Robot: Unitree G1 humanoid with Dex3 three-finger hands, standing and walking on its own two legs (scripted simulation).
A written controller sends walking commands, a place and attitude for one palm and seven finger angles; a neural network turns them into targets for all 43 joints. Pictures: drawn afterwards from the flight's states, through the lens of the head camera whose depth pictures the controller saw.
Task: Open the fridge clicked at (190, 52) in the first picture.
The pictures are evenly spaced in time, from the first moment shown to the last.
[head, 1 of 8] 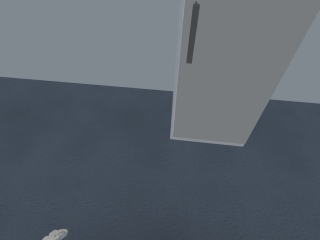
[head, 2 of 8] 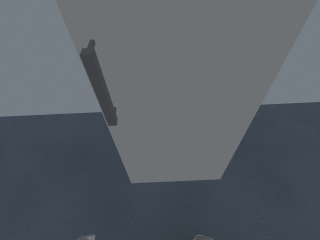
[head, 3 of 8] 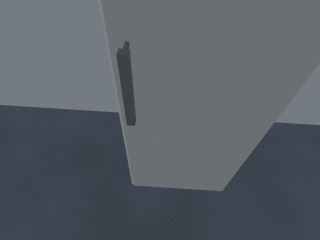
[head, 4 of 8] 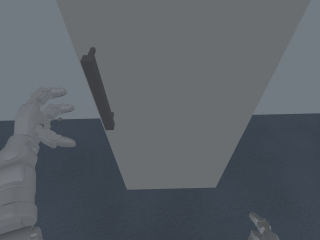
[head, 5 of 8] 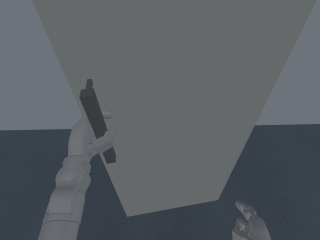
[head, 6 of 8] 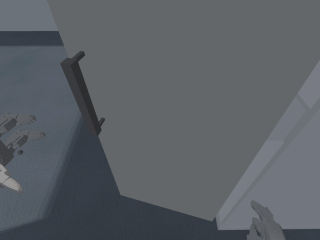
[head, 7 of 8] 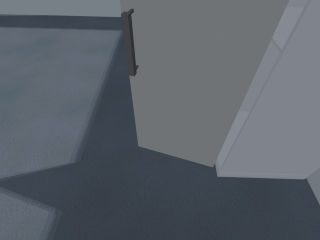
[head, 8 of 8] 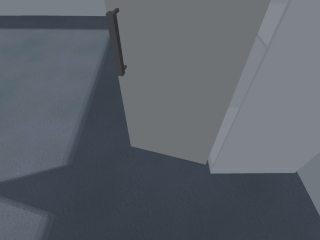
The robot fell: no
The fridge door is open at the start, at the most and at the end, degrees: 0 80 74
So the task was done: yes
